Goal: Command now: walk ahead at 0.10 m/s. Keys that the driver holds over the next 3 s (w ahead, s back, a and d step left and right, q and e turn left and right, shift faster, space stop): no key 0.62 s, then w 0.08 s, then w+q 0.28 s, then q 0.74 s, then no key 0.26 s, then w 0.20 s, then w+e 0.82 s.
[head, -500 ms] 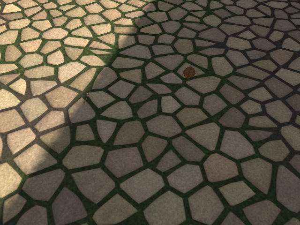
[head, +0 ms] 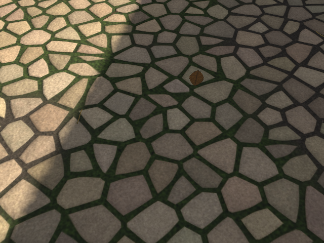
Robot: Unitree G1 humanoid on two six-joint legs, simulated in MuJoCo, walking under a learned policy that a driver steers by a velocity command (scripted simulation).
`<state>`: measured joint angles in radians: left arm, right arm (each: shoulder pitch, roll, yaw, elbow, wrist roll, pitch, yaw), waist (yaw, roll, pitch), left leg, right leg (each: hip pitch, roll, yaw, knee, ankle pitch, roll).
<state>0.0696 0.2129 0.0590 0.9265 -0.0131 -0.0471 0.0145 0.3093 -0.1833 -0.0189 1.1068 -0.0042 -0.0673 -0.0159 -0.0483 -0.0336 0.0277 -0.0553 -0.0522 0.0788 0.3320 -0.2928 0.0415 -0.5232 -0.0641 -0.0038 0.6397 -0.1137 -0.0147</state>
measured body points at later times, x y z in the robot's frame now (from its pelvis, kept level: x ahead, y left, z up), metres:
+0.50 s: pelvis +0.07 +0.00 +0.00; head +0.09 +0.00 +0.44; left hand +0.14 +0.25 -0.15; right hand +0.08 -0.25 -0.16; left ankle +0.03 +0.11 -0.74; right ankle +0.12 -0.12 -0.74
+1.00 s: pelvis +0.18 -0.04 +0.00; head +0.19 -0.05 +0.45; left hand +0.20 +0.24 -0.14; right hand +0.23 -0.30 -0.15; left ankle +0.08 +0.10 -0.65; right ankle +0.17 -0.12 -0.74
